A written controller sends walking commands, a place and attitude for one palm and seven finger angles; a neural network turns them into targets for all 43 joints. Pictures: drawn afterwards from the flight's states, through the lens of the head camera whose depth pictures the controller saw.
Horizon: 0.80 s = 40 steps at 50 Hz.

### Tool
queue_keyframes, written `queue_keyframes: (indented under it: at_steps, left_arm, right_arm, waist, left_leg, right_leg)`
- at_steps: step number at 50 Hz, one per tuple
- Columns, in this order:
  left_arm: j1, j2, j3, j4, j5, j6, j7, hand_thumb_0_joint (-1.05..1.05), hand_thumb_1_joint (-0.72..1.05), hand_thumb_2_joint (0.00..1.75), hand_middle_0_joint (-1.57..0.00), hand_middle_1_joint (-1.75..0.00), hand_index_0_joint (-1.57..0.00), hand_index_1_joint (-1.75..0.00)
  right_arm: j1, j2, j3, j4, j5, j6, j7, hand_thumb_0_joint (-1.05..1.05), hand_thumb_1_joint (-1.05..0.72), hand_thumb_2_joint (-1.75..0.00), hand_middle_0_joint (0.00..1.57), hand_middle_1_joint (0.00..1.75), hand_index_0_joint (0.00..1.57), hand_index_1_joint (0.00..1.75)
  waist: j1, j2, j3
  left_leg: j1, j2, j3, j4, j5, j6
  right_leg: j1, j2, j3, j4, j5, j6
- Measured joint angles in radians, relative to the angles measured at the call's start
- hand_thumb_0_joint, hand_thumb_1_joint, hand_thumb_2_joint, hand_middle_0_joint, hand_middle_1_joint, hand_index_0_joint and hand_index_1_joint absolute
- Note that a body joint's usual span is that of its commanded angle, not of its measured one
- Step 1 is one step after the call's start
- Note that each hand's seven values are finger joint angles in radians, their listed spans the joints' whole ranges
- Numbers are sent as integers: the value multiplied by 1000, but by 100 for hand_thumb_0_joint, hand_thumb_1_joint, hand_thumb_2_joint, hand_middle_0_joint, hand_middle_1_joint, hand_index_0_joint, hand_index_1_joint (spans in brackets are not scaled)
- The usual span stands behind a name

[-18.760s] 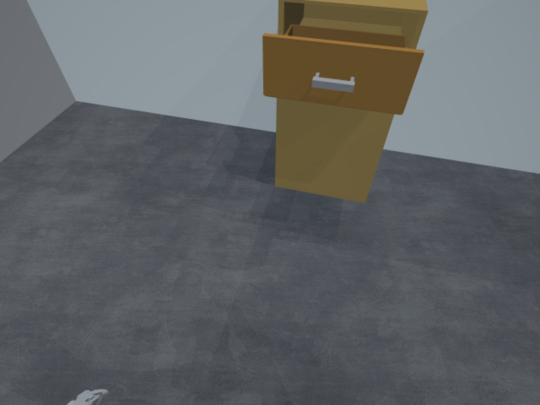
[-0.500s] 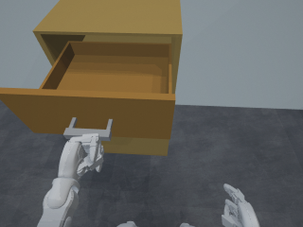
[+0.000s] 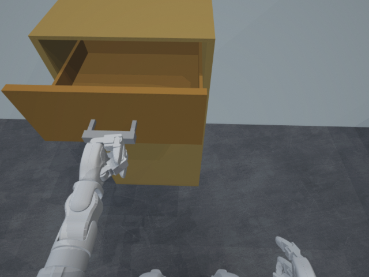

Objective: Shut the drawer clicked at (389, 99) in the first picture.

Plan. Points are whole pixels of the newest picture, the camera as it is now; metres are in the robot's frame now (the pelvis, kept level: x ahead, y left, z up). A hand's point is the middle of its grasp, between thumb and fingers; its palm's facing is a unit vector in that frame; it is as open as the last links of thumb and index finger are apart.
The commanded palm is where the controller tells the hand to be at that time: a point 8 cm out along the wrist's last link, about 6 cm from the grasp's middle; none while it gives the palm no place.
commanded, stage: push the drawer shut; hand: left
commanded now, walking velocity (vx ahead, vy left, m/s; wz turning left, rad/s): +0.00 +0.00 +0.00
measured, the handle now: (111, 130) +0.42 +0.18 +0.06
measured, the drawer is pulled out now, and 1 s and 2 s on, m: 0.19 0.07 0.00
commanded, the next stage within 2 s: pull the fist back off the drawer in 1.92 s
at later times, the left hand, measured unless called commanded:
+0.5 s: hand (132, 135) +0.41 +0.13 +0.06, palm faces -0.01 -1.00 -0.04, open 3.0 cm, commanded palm +0.39 +0.19 +0.07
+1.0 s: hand (135, 117) +0.47 +0.13 +0.06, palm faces +0.00 -1.00 -0.03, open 3.1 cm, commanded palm +0.45 +0.19 +0.07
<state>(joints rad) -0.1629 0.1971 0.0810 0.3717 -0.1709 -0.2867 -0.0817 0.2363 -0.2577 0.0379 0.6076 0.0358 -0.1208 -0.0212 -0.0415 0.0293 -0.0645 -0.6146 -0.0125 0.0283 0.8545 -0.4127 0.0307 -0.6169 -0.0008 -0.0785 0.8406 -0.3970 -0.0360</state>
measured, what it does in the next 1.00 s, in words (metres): stands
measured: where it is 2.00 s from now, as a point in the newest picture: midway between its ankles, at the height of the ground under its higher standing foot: outside the picture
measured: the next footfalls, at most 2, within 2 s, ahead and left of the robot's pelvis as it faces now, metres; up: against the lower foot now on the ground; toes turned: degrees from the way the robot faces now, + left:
none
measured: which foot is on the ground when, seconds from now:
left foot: down 0.00-1.00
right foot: down 0.00-1.00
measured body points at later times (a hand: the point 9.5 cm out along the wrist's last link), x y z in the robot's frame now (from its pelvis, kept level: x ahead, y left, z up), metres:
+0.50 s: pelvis +0.00 +0.00 +0.00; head +0.08 -0.01 +0.44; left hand +0.41 +0.19 +0.06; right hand +0.09 -0.26 -0.12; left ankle +0.01 +0.10 -0.70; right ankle +0.01 -0.10 -0.70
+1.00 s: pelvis +0.00 +0.00 -0.01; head +0.09 +0.00 +0.43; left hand +0.46 +0.19 +0.06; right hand +0.04 -0.26 -0.13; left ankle +0.01 +0.10 -0.70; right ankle +0.01 -0.10 -0.70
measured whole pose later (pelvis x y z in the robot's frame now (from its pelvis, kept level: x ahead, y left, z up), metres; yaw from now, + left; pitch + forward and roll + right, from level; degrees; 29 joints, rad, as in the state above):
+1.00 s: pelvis +0.00 +0.00 -0.01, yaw -1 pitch +16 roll -1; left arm -0.73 0.30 0.25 1.02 -0.11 -0.41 -0.09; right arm 0.34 -0.27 0.03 0.65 0.01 -0.02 0.01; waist -0.12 0.02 -0.08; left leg -0.76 0.00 0.04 0.91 -0.42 0.04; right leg -0.77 0.01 -0.07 0.88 -0.39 -0.04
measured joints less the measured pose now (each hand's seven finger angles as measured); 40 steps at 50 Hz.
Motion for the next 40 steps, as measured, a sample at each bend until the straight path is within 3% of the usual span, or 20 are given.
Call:
queue_keyframes:
  at_steps: [17,40]
  left_arm:
    - [-189,9,44,210,17,-40,13,-3,87,92,-140,-160,-140,-160]
    - [-449,67,140,512,47,-94,-7,-3,85,91,-140,-160,-140,-160]
  right_arm:
    - [44,-5,-14,27,-4,42,16,1,-91,-90,21,30,20,30]
    - [77,-5,-12,41,-16,92,24,1,-91,-90,21,30,20,30]
  waist:
    - [-19,-1,-3]
    - [-56,-8,-12]
  left_leg:
    - [-27,4,7,-1,-1,1]
    - [-97,13,15,26,-4,2]
  right_leg:
    - [-30,4,8,-2,3,0]
    - [-102,13,14,20,7,-1]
